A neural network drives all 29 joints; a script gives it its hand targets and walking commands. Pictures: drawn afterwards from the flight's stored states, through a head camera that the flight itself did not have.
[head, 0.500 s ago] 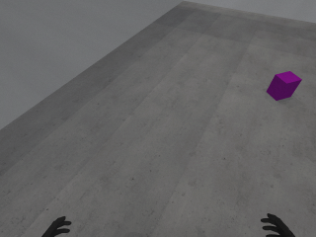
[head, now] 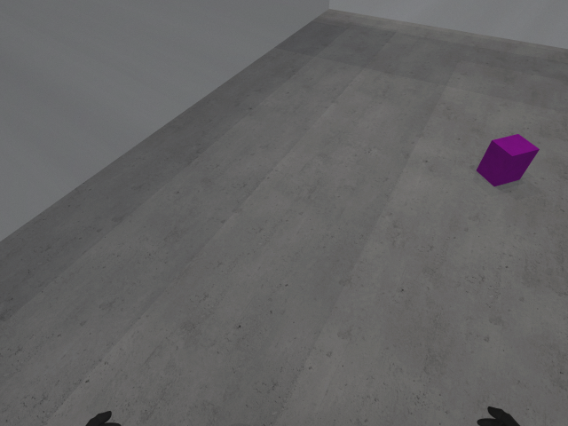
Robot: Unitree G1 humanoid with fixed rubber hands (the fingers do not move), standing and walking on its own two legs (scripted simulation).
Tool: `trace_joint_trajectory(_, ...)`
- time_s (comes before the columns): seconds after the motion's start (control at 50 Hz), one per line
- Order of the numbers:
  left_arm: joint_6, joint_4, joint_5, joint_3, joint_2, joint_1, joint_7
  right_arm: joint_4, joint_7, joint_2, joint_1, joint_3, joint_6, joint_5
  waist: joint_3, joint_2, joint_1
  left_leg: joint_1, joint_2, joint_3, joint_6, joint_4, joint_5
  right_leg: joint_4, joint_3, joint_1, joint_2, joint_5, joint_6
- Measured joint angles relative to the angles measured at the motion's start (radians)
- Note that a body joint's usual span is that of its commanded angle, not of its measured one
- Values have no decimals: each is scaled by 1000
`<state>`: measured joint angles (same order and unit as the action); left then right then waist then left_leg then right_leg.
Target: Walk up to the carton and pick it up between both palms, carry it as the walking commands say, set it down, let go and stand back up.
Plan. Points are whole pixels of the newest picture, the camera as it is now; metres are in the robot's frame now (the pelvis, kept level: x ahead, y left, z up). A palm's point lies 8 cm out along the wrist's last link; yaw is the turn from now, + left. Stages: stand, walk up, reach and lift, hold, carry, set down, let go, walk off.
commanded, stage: stand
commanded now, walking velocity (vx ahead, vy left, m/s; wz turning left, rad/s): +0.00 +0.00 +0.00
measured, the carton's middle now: (506, 160) +1.49 -1.14 -0.68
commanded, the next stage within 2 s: walk up in 0.28 s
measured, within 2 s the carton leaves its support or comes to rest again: neither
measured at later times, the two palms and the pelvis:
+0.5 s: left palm out of the picture +0.11 +0.31 -0.10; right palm out of the picture +0.11 -0.32 -0.10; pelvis +0.00 +0.00 +0.00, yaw -2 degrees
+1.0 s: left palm (208, 309) +0.33 +0.15 -0.07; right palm out of the picture +0.11 -0.49 -0.09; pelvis +0.13 -0.13 -0.01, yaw -21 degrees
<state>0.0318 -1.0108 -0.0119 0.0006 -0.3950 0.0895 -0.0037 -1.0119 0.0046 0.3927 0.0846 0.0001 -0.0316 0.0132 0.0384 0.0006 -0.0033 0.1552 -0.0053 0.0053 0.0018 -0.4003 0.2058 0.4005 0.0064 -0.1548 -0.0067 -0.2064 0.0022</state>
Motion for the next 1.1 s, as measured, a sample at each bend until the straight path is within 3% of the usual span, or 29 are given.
trace_joint_trajectory(0.46, -7, -48, 1, 0, -2, -6, 3, -48, -3, 1, -1, 3, 7, -1, 1, 0, 2, -24, 0, 1, 1, 50, -24, -48, -1, 23, 0, 23, 1)
trace_joint_trajectory(0.5, -22, 8, -13, -26, -14, 26, -33, -16, 5, 4, 7, 29, -11, 6, -13, 14, -17, -5, 0, 35, -16, 14, 37, 42, -33, -36, 2, -58, -16)
trace_joint_trajectory(0.54, -38, 66, -23, -51, -29, 55, -70, 29, 3, 27, 25, 61, -38, 14, -31, 16, -24, 6, -13, 77, -28, 8, 32, 265, -38, -159, 3, -140, -22)
trace_joint_trajectory(0.6, -44, 132, -29, -78, -66, 70, -112, 75, -2, 68, 60, 91, -61, 15, -43, 30, -19, -11, -33, 126, -9, 22, 28, 479, -38, -314, -39, -102, -3)
trace_joint_trajectory(0.66, -48, 160, -25, -102, -94, 72, -152, 109, 6, 116, 81, 111, -70, 21, -45, 24, -7, -60, -65, 167, 16, 46, 45, 450, -20, -371, -100, -55, 17)
trace_joint_trajectory(0.74, -43, 176, -19, -118, -119, 47, -179, 142, 19, 170, 92, 130, -70, 29, -42, 3, 14, -105, -123, 215, 40, 12, 106, 290, 17, -347, -137, -28, 3)
trace_joint_trajectory(0.78, -36, 183, -18, -121, -130, 36, -178, 151, 23, 185, 99, 134, -64, 32, -49, -4, 23, -114, -158, 234, 37, -45, 165, 247, 46, -307, -129, -46, -10)
trace_joint_trajectory(0.82, -17, 201, -19, -125, -141, 28, -162, 158, 24, 197, 114, 133, -53, 32, -51, -17, 19, -63, -211, 218, -7, -222, 236, 228, 64, -278, -91, -18, -20)
trace_joint_trajectory(0.86, 3, 217, -9, -125, -130, 39, -136, 167, 27, 188, 114, 120, -47, 15, -41, -30, 3, 75, -186, 92, -26, -519, 269, 284, 57, -296, -54, -17, -27)
trace_joint_trajectory(0.9, 11, 218, 6, -117, -103, 73, -116, 175, 33, 168, 114, 101, -53, 3, -31, -49, -6, 185, -151, 28, -29, -665, 228, 260, 54, -256, -23, -45, -32)
trace_joint_trajectory(1.0, 24, 227, 4, -95, -68, 168, -104, 174, 58, 111, 154, 73, -60, 9, -36, -55, -37, 318, -119, 37, -7, -502, 165, 134, 30, -129, 24, -47, -44)
trace_joint_trajectory(1.1, 30, 235, -3, -88, -82, 230, -100, 179, 73, 86, 166, 77, -61, 10, -37, -26, -42, 337, -91, 61, -14, -292, 37, 97, -4, -31, 47, -100, -34)
